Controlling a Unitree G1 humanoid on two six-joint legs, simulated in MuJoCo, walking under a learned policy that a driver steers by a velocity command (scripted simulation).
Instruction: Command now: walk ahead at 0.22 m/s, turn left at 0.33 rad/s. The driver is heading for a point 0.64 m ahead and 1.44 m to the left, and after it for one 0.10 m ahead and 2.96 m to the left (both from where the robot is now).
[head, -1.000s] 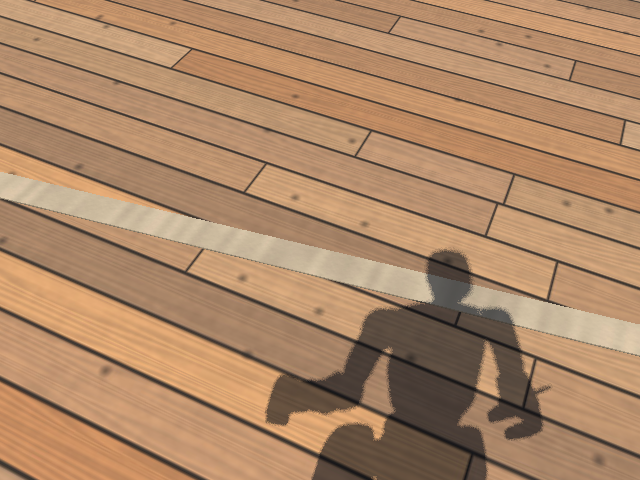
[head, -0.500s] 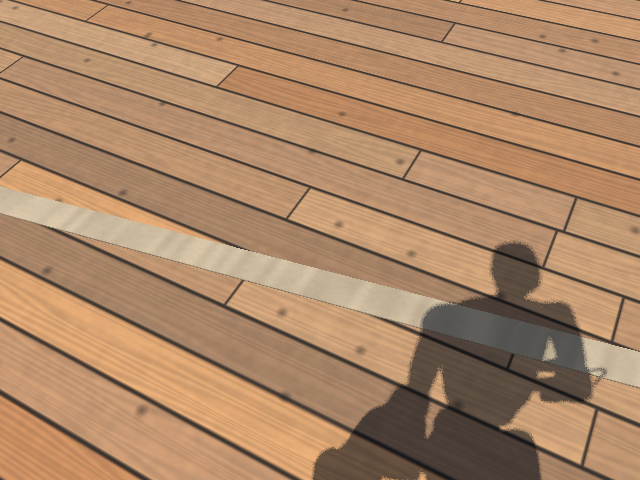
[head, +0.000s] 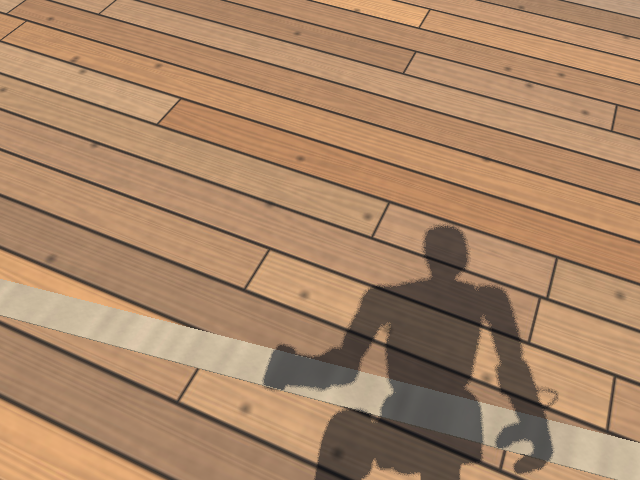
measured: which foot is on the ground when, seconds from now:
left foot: down 0.00-0.16, up 0.18-0.56, down 0.58-1.00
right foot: up 0.00-0.14, down 0.16-0.58, up 0.60-1.00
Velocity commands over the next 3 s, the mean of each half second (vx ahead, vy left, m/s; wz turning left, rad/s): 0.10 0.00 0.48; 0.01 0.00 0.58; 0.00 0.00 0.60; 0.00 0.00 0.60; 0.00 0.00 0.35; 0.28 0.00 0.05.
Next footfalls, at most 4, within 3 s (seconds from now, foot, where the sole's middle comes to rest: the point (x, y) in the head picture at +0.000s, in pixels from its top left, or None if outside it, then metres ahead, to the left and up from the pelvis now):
0.16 right None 0.25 -0.13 -0.78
0.58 left None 0.13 0.11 -0.78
1.10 right None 0.25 -0.07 -0.78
1.50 left None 0.05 0.13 -0.78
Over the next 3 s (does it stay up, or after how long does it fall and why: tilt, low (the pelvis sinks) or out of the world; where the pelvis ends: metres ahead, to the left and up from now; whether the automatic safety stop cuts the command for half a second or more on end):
stays up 0.17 0.15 0.00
